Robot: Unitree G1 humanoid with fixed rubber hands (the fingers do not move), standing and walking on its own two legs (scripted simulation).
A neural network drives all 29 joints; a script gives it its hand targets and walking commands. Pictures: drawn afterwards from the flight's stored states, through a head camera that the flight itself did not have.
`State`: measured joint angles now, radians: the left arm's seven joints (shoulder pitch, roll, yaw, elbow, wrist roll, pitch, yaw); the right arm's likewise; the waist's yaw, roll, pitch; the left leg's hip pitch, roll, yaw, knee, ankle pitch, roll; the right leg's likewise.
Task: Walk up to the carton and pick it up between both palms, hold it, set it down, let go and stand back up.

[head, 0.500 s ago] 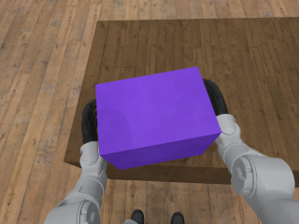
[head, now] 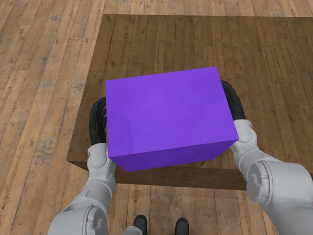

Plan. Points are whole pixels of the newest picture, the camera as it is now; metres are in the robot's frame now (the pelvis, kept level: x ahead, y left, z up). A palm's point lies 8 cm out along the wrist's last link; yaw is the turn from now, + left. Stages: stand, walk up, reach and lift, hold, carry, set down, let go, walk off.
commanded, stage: reach and lift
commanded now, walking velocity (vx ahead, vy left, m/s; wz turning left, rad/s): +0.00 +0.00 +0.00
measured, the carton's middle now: (166, 125) +0.41 +0.03 -0.04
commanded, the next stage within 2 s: none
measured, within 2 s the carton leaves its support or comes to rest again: leaves its support in 0.50 s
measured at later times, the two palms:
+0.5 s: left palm (99, 139) +0.35 +0.20 -0.03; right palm (237, 115) +0.44 -0.14 -0.01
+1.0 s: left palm (77, 100) +0.37 +0.20 +0.13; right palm (272, 85) +0.43 -0.15 +0.14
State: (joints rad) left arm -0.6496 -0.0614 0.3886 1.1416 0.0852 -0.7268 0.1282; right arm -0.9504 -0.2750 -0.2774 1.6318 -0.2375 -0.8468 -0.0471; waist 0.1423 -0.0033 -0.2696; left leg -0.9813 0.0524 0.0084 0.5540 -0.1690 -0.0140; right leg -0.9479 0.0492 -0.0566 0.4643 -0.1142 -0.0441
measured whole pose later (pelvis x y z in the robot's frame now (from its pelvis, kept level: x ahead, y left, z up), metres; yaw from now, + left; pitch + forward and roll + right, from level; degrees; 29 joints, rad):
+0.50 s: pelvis +0.00 +0.00 -0.01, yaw +0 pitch +31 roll -2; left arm -0.58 -0.01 0.16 1.17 -0.15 -0.64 0.17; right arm -0.87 -0.25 -0.01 1.48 -0.03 -0.61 -0.04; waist 0.12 0.04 -0.32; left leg -0.98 0.06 0.00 0.68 -0.24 -0.01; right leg -0.94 0.05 -0.07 0.59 -0.19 -0.04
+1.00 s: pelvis +0.01 -0.01 +0.03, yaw +4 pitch +10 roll +0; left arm -0.54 0.08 0.15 0.74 -0.09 -0.03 0.14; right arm -0.70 -0.21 0.05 0.86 0.21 0.06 -0.12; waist 0.03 0.03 -0.22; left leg -0.43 0.00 -0.07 0.46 -0.20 -0.03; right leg -0.41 0.04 -0.04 0.45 -0.20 -0.05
